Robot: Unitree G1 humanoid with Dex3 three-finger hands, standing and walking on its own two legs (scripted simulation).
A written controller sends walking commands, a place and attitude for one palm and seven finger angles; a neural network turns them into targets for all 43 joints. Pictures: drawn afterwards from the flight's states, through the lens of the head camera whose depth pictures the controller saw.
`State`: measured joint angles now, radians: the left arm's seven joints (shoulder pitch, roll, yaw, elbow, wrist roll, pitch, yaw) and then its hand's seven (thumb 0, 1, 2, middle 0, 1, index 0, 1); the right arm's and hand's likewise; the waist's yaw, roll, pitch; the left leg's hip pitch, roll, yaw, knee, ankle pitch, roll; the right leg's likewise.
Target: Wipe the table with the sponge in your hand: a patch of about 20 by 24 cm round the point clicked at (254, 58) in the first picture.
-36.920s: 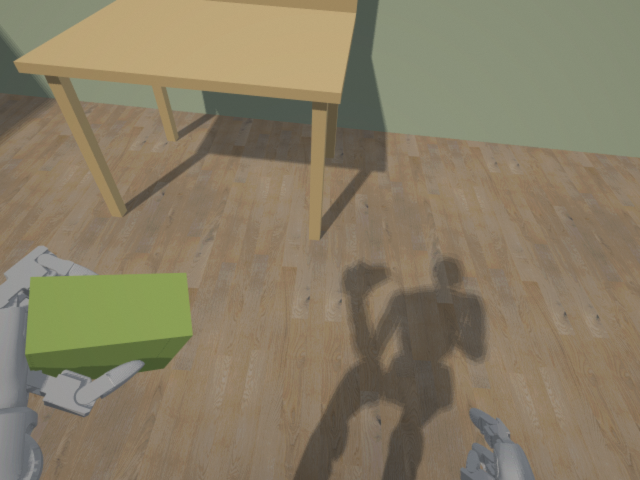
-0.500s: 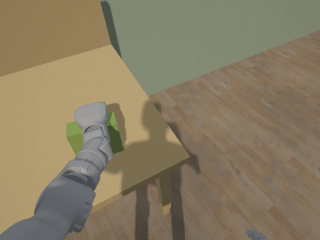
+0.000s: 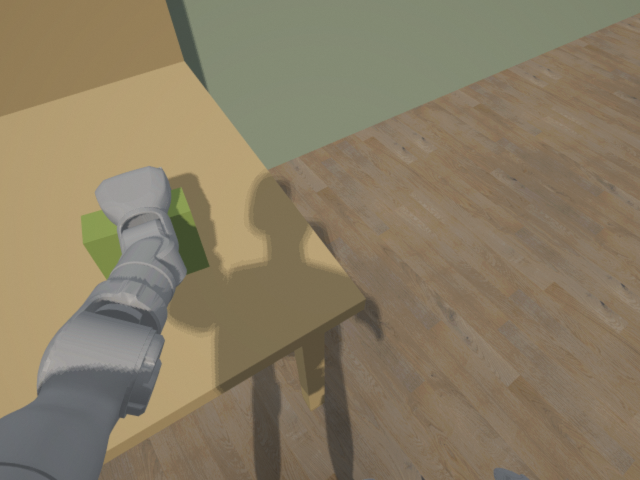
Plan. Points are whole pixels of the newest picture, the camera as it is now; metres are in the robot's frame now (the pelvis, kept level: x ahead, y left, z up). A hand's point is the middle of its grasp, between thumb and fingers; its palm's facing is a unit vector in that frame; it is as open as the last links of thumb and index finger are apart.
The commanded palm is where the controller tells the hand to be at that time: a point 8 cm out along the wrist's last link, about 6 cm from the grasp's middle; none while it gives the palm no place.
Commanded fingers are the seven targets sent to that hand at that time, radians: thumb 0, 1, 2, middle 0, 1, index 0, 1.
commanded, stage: wipe forward along the third lane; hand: left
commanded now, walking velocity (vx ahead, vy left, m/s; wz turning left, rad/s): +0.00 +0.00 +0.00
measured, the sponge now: (154, 251) +0.45 +0.23 -0.01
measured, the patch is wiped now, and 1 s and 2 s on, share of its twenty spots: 0.95 1.00 1.00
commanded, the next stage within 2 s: wipe back along the third lane in 0.34 s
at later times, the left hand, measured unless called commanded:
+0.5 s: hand (135, 198) +0.51 +0.25 +0.04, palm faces -0.10 -0.01 -1.00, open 10.2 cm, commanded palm +0.49 +0.24 +0.07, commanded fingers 0.00 0.10 1.30 -1.20 -1.60 -1.20 -1.60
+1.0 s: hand (138, 209) +0.49 +0.24 +0.04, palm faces -0.03 -0.02 -1.00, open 10.3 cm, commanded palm +0.45 +0.21 +0.07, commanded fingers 0.00 0.10 1.30 -1.20 -1.60 -1.20 -1.60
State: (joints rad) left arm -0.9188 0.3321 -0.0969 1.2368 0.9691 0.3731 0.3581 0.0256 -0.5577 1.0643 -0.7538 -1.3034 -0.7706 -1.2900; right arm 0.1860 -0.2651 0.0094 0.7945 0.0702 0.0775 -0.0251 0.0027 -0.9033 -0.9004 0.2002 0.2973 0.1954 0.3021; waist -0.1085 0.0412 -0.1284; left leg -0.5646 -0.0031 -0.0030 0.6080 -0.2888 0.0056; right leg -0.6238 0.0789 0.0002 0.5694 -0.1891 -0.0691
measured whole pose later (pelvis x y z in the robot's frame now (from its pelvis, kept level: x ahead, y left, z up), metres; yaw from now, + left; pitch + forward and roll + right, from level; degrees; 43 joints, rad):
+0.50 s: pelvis +0.01 +0.03 -0.01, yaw +0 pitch +19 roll -1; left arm -1.09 0.41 -0.08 1.38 1.01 0.36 0.35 0.03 -0.56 1.07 -0.75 -1.31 -0.76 -1.30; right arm 0.27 -0.26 0.00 0.80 0.05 0.06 0.01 0.00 -0.90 -0.90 0.20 0.30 0.20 0.30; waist -0.16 0.04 -0.15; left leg -0.68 -0.02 0.00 0.67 -0.32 0.04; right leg -0.72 0.06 0.00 0.59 -0.21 -0.03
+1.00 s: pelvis +0.05 +0.05 +0.00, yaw +1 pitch +15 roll -2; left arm -0.86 0.18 -0.28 1.12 0.91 0.47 0.41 0.00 -0.49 1.05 -0.65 -1.40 -0.66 -1.40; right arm 0.15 -0.23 -0.02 0.80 0.05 0.16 0.05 0.00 -0.90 -0.90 0.20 0.30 0.19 0.30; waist -0.01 0.05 -0.18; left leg -0.50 -0.04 -0.01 0.60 -0.36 0.06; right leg -0.54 0.04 0.00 0.54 -0.26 -0.01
